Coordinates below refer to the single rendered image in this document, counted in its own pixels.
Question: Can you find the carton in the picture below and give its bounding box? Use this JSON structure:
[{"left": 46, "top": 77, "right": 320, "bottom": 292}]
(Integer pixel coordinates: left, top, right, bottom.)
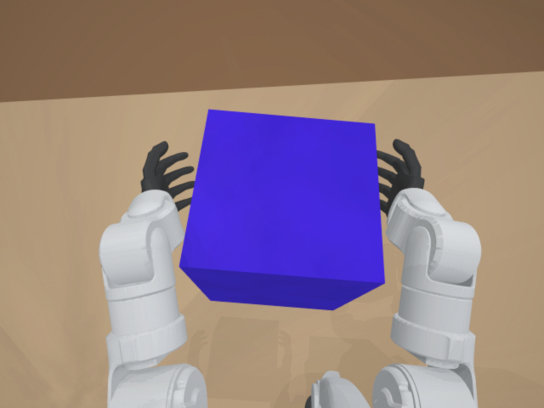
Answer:
[{"left": 179, "top": 110, "right": 385, "bottom": 310}]

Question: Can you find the left robot hand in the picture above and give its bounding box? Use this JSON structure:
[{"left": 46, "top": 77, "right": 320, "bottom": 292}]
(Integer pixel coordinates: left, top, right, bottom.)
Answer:
[{"left": 140, "top": 141, "right": 195, "bottom": 211}]

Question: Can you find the right robot hand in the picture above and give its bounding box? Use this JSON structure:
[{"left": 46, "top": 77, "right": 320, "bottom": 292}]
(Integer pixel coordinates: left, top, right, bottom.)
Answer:
[{"left": 377, "top": 139, "right": 425, "bottom": 217}]

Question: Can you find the left robot forearm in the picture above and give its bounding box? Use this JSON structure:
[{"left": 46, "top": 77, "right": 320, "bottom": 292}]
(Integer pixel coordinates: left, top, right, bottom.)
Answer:
[{"left": 99, "top": 190, "right": 188, "bottom": 408}]

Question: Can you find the right robot forearm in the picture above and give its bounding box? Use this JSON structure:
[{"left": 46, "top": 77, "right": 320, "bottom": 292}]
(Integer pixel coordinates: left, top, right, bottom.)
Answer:
[{"left": 386, "top": 188, "right": 481, "bottom": 408}]

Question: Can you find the robot left upper arm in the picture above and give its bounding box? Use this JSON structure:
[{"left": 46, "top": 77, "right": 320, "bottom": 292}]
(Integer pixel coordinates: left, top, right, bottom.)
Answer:
[{"left": 110, "top": 364, "right": 207, "bottom": 408}]

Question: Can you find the robot right upper arm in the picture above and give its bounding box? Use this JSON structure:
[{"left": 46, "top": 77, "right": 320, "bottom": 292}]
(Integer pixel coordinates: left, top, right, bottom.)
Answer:
[{"left": 372, "top": 363, "right": 476, "bottom": 408}]

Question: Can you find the robot right shin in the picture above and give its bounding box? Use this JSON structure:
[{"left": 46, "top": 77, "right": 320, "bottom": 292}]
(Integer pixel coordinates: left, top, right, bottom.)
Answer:
[{"left": 321, "top": 371, "right": 340, "bottom": 379}]

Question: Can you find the right robot thigh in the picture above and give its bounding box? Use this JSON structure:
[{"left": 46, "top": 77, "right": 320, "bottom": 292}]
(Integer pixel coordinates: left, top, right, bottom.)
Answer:
[{"left": 311, "top": 377, "right": 371, "bottom": 408}]

